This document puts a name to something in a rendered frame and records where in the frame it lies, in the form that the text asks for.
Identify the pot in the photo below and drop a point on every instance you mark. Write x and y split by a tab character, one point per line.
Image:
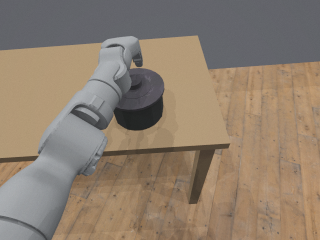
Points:
142	119

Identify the lid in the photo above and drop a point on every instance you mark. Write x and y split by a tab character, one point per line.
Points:
147	95

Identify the knob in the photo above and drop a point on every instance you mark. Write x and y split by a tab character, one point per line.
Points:
136	82

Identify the robot left forearm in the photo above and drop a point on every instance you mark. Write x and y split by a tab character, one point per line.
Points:
96	102

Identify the robot left upper arm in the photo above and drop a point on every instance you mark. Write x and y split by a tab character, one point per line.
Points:
32	201

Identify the table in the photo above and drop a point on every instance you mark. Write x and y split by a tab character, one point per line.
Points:
37	83

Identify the robot left hand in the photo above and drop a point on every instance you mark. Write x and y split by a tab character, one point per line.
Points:
132	43

